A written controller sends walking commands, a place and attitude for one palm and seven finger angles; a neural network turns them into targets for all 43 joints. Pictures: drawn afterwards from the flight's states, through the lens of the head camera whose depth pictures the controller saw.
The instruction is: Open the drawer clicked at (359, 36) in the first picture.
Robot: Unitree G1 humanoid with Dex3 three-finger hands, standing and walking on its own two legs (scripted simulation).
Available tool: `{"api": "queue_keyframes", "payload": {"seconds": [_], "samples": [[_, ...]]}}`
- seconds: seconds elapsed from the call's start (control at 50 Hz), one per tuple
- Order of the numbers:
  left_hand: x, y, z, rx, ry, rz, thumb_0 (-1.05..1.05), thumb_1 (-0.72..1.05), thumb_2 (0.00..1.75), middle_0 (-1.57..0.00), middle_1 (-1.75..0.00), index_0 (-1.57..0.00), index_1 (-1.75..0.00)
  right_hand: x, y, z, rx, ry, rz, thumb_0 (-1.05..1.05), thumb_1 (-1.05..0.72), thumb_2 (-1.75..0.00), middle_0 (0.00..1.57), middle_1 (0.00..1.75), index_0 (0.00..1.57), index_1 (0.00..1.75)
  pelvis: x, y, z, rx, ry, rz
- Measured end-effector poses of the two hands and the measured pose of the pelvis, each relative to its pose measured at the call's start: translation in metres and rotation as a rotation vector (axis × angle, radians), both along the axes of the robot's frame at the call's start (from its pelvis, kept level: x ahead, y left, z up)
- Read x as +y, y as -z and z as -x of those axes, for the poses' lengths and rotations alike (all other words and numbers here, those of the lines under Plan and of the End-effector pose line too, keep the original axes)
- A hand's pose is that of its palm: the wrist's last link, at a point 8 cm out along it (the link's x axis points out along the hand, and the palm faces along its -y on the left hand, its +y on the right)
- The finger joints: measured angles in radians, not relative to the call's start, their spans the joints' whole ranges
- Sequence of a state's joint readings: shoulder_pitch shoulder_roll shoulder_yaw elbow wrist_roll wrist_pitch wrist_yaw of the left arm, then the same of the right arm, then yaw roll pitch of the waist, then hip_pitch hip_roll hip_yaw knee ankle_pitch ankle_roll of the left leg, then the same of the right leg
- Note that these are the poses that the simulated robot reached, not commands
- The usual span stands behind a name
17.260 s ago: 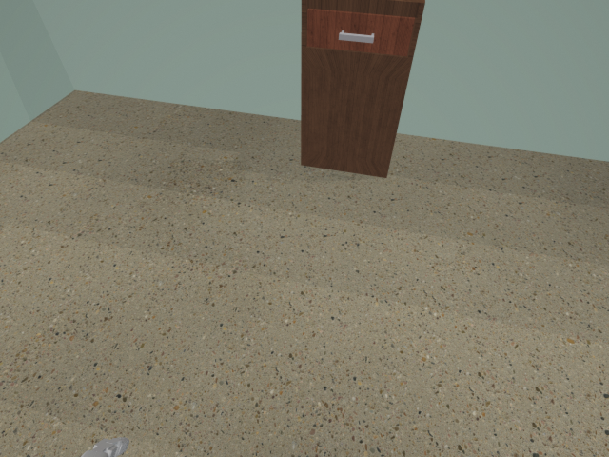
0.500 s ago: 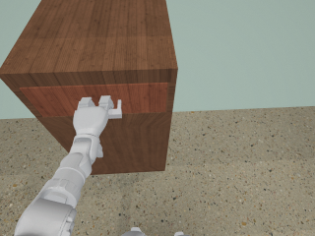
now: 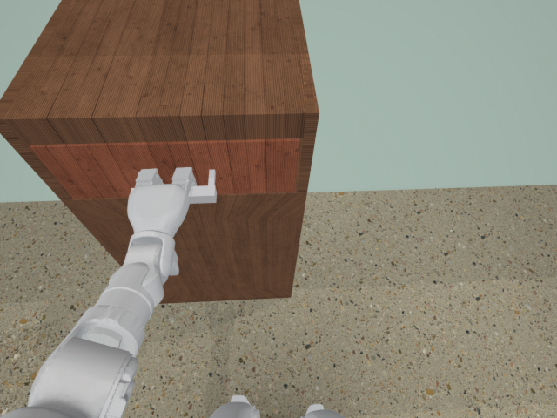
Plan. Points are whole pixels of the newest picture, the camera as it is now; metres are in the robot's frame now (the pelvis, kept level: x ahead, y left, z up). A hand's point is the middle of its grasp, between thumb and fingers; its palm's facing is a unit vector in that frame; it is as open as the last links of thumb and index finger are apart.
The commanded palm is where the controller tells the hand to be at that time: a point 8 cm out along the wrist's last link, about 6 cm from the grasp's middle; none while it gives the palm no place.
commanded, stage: lower the fingers behind the handle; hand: left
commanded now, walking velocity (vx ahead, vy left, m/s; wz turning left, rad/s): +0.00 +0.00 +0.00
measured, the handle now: (175, 185) +0.49 +0.18 +0.00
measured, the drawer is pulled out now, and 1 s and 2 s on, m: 0.00 0.00 0.05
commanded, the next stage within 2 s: close the thumb around the handle in 0.20 s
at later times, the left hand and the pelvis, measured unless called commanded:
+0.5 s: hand (167, 224) +0.42 +0.18 -0.02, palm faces -0.03 -0.05 -1.00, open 12.9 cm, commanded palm +0.39 +0.18 +0.03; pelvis +0.00 +0.00 +0.01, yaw +0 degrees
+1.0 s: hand (168, 221) +0.43 +0.18 -0.02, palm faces -0.04 -0.05 -1.00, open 5.8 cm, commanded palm +0.40 +0.18 +0.03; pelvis +0.01 +0.00 +0.01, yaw +0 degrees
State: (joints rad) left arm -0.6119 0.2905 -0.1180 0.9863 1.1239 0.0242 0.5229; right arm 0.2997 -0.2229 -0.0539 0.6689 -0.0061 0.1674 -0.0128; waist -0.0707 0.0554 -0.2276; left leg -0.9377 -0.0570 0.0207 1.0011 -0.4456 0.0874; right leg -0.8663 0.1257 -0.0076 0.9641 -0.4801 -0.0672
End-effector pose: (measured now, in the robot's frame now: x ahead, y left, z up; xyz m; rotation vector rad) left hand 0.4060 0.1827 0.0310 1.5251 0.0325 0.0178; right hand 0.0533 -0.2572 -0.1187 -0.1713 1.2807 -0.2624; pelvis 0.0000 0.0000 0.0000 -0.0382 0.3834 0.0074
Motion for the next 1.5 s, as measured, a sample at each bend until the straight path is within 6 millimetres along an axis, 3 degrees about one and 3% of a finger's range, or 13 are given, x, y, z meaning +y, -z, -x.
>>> {"api": "queue_keyframes", "payload": {"seconds": [0.34,0.44,0.58,0.92,1.26,1.5], "samples": [[0.001,-0.005,0.001,0.041,-0.051,-0.001,0.0,-0.49,0.3,-0.3,-1.2,-0.31,-1.2,0.002,-0.007,0.0,-0.01,0.021,-0.011,0.0,-0.91,-0.9,0.2,0.3,0.2,0.3,-0.001,-0.007,-0.002,-0.023,0.003,-0.001],[0.003,-0.004,0.003,0.036,-0.027,0.005,0.0,-0.42,0.33,-0.29,-1.18,-0.32,-1.21,0.001,-0.007,-0.003,-0.02,0.019,-0.007,0.0,-0.91,-0.9,0.2,0.3,0.2,0.3,0.0,-0.006,-0.002,-0.022,0.008,-0.002],[0.003,-0.002,0.003,0.002,-0.023,0.008,0.0,-0.15,0.44,-0.3,-1.21,-0.33,-1.22,0.001,-0.003,-0.006,-0.013,0.009,-0.012,0.0,-0.91,-0.9,0.2,0.3,0.2,0.3,0.002,-0.003,-0.004,-0.012,0.005,0.0],[0.002,-0.004,-0.003,0.031,-0.05,0.0,0.0,0.69,0.81,-0.36,-1.31,-0.4,-1.33,0.005,-0.006,-0.009,-0.011,0.012,-0.015,0.0,-0.91,-0.9,0.2,0.3,0.2,0.3,0.002,-0.006,-0.005,-0.016,0.003,0.0],[0.003,-0.002,0.002,0.015,-0.033,0.008,0.0,0.72,0.79,-0.31,-1.35,-0.37,-1.32,0.003,-0.006,-0.005,-0.002,0.03,-0.017,0.0,-0.91,-0.9,0.2,0.3,0.2,0.3,0.003,-0.007,-0.01,-0.015,0.018,0.0],[0.003,-0.002,0.032,0.011,-0.034,0.044,0.01,0.73,0.77,-0.28,-1.35,-0.36,-1.29,0.009,-0.019,-0.041,-0.08,0.004,-0.035,0.0,-0.91,-0.9,0.2,0.3,0.2,0.3,0.006,-0.016,-0.022,-0.049,0.031,-0.003]]}}
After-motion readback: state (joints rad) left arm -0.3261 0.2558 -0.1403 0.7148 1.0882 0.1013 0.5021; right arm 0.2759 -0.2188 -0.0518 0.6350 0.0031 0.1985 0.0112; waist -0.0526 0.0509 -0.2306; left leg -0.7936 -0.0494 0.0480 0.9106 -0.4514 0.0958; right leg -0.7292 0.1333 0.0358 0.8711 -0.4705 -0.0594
